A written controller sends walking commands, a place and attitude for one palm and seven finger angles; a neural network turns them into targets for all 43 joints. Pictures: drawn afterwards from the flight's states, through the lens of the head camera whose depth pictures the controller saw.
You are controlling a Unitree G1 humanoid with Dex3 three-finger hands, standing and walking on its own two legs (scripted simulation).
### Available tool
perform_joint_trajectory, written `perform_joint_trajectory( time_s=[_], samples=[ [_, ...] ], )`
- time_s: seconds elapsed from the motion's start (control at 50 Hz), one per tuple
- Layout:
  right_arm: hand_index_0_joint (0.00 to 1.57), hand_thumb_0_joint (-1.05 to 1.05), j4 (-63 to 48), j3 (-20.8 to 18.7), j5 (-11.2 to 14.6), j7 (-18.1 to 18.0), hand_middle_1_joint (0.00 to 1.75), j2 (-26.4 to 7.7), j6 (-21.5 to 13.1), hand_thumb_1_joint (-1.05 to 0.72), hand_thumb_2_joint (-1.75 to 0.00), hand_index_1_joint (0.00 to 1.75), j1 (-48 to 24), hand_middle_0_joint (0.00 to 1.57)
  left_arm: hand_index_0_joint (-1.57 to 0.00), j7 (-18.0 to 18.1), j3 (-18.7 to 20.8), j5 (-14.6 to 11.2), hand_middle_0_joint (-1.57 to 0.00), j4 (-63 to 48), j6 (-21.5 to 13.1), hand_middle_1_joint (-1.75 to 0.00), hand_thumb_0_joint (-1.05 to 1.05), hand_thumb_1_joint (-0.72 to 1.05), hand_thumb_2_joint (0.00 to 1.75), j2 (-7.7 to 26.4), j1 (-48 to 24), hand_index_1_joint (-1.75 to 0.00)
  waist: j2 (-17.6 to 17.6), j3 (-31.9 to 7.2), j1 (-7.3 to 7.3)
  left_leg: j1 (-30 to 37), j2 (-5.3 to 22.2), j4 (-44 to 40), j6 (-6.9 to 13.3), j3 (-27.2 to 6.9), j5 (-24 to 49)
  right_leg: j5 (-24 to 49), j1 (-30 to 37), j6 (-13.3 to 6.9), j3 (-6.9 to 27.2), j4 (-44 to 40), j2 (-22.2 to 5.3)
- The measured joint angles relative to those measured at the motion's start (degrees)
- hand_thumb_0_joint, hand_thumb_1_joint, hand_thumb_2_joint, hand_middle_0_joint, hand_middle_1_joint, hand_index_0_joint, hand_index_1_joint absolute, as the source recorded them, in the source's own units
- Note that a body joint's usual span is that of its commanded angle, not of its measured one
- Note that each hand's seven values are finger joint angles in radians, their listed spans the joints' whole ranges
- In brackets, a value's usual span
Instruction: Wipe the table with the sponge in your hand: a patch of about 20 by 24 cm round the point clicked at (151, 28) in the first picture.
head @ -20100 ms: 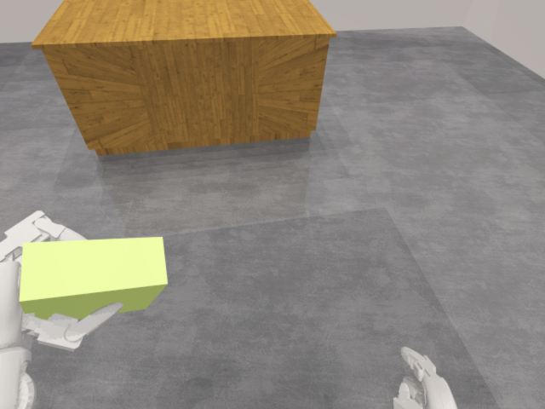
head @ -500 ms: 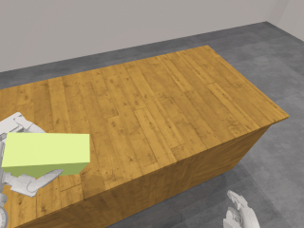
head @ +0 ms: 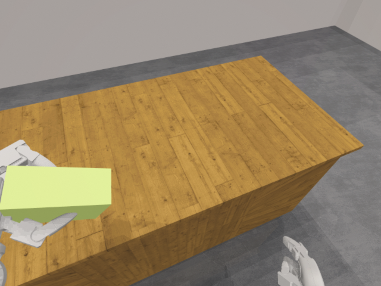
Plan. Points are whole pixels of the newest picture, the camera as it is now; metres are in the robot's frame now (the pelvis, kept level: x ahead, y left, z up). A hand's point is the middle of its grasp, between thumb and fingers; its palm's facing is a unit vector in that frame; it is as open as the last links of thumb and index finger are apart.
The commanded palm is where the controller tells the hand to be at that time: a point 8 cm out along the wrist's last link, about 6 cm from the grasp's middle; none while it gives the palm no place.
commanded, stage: come to a stop and stand still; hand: left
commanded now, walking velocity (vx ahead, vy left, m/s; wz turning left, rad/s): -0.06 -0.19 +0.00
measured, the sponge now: (75, 196) +0.23 +0.20 +0.14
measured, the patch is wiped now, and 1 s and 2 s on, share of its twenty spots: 0.00 0.00 0.00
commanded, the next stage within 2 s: look again from close up in 1.02 s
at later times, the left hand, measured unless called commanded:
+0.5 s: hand (14, 200) +0.21 +0.28 +0.15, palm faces +0.26 -0.87 -0.42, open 9.5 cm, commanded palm +0.16 +0.32 +0.18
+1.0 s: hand out of the picture +0.22 +0.33 +0.17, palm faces +0.36 -0.85 -0.39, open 9.5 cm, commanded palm +0.16 +0.36 +0.18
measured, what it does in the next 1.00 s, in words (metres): shifts its weight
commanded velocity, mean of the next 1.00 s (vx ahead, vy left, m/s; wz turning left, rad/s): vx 0.00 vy -0.02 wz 0.00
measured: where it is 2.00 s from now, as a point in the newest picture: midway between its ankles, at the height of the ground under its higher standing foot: outside the picture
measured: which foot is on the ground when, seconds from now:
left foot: down 0.00-1.00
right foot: down 0.00-1.00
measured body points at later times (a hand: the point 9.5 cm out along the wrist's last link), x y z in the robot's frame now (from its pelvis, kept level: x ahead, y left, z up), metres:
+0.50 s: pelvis -0.01 +0.04 +0.00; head +0.02 +0.07 +0.45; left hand +0.19 +0.32 +0.18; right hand +0.15 -0.19 -0.07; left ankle +0.03 +0.15 -0.73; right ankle +0.01 -0.07 -0.73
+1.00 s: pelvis +0.00 +0.09 +0.01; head +0.03 +0.12 +0.45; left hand +0.20 +0.38 +0.19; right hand +0.19 -0.12 -0.05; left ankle +0.03 +0.15 -0.73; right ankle +0.01 -0.07 -0.73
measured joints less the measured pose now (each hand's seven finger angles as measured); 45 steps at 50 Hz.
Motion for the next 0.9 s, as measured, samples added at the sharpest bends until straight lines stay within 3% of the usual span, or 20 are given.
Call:
perform_joint_trajectory(
  time_s=[0.14,0.18,0.2,0.24,0.3,0.36,0.4,0.46,0.56,0.64,0.76,0.9],
  samples=[
    [0.21,0.01,0.1,0.2,0.0,0.0,0.3,0.0,0.0,-0.9,-0.9,0.3,0.0,0.2,-0.81,0.2,-0.3,0.1,-0.81,0.3,0.0,-1.35,0.0,-0.46,1.03,-0.3,0.3,-1.35,0.0,-0.3,-0.12,-0.2,-0.2,0.0,0.4,0.1,0.0,0.1,-0.2,0.1,0.1,0.1,-0.2],
    [0.2,0.01,1.3,-0.9,-0.7,-0.6,0.3,0.4,-2.8,-0.9,-0.9,0.3,1.7,0.2,-0.81,-3.1,1.1,3.2,-0.81,4.5,-1.9,-1.35,0.0,-0.46,1.03,4.4,-7.5,-1.35,-0.9,0.7,2.65,-0.5,-0.5,0.6,2.2,0.3,0.8,0.4,0.1,0.3,-0.1,-0.4,-0.3],
    [0.2,0.01,1.8,-0.8,-0.7,-0.5,0.3,0.5,-3.3,-0.9,-0.9,0.3,2.1,0.2,-0.81,-3.6,2.5,3.2,-0.81,7.3,-3.5,-1.35,0.0,-0.46,1.03,6.3,-11.1,-1.35,-1.6,1.0,3.51,-1.1,-1.0,1.8,2.9,0.8,0.9,0.7,-0.2,0.3,-0.1,-0.5,-0.5],
    [0.21,0.01,1.6,-0.6,-0.3,0.5,0.3,-0.2,-3.7,-0.9,-0.9,0.3,2.1,0.2,-0.81,-3.0,5.6,2.5,-0.81,11.1,-4.8,-1.35,0.0,-0.46,1.03,7.1,-14.3,-1.35,-2.1,1.8,4.12,-0.5,-1.4,1.9,4.1,2.6,0.4,1.2,-0.6,0.4,0.8,-0.5,-0.6],
    [0.21,0.01,0.6,-0.9,-0.2,1.4,0.3,-1.6,-5.0,-0.9,-0.9,0.3,2.2,0.2,-0.81,-1.7,6.3,1.2,-0.81,11.0,-5.3,-1.35,0.0,-0.46,1.03,3.7,-12.7,-1.35,-2.0,2.6,3.16,1.6,-2.4,-1.7,2.5,4.1,0.0,0.7,-1.3,1.7,2.2,1.0,-1.9],
    [0.21,0.01,0.3,-1.2,0.2,1.9,0.3,-2.3,-5.8,-0.9,-0.9,0.3,1.7,0.2,-0.81,-1.3,1.7,1.2,-0.81,7.2,-5.7,-1.35,0.0,-0.46,1.03,-1.3,-7.2,-1.35,-2.0,3.2,2.42,2.4,-3.8,-2.2,3.5,5.7,0.8,0.2,-1.5,3.2,3.7,2.3,-3.4],
    [0.2,0.01,0.5,-1.1,0.2,1.7,0.3,-1.9,-6.0,-0.9,-0.9,0.3,1.4,0.2,-0.81,-1.6,-1.6,2.0,-0.81,5.2,-6.2,-1.35,0.0,-0.46,1.03,-2.8,-4.0,-1.35,-2.0,3.1,1.89,2.6,-4.3,-1.9,4.2,5.9,0.5,0.1,-1.3,3.4,3.8,2.3,-3.9],
    [0.2,0.01,1.1,-0.1,0.0,1.0,0.3,-0.3,-5.8,-0.9,-0.9,0.3,1.2,0.2,-0.81,-1.8,-2.9,2.7,-0.81,3.7,-6.9,-1.35,0.0,-0.46,1.03,-1.5,-1.5,-1.35,-2.8,2.7,1.4,2.8,-4.7,-2.1,4.7,5.4,0.5,0.5,-0.3,3.6,3.4,1.1,-4.3],
    [0.2,0.01,1.3,1.7,-0.4,0.3,0.3,1.8,-5.9,-0.9,-0.9,0.3,1.4,0.2,-0.81,-0.3,1.3,2.6,-0.81,5.0,-8.1,-1.35,0.0,-0.46,1.03,1.4,-4.0,-1.35,-4.1,1.8,2.24,3.1,-5.3,-3.2,5.5,4.8,1.0,1.7,1.2,4.4,2.8,-1.9,-4.8],
    [0.21,0.01,1.4,2.4,-0.5,0.7,0.3,2.0,-6.6,-0.9,-0.9,0.3,0.9,0.2,-0.81,0.9,2.6,2.7,-0.81,6.5,-8.3,-1.35,0.0,-0.46,1.03,-0.1,-7.2,-1.35,-3.8,1.3,3.01,3.7,-6.3,-4.1,6.4,4.9,1.3,2.3,2.1,5.3,2.8,-3.3,-5.7],
    [0.21,0.01,1.0,2.9,-0.8,1.4,0.3,2.1,-6.3,-0.9,-0.9,0.3,-0.5,0.21,-0.81,0.7,-1.4,3.9,-0.81,7.2,-7.2,-1.35,0.0,-0.46,1.03,-3.6,-7.0,-1.35,-3.4,0.8,3.15,4.3,-7.4,-5.0,7.6,5.4,1.4,2.7,3.0,6.5,3.2,-4.6,-6.8],
    [0.21,0.01,-0.5,3.1,-1.0,1.0,0.3,2.5,-5.3,-0.9,-0.9,0.3,-1.2,0.21,-0.81,0.2,-1.5,4.4,-0.81,5.4,-6.6,-1.35,0.0,-0.46,1.03,-1.9,-6.2,-1.35,-4.1,1.7,2.54,4.4,-7.8,-5.1,8.0,5.5,1.4,2.9,3.3,6.5,3.3,-5.1,-7.2]
  ],
)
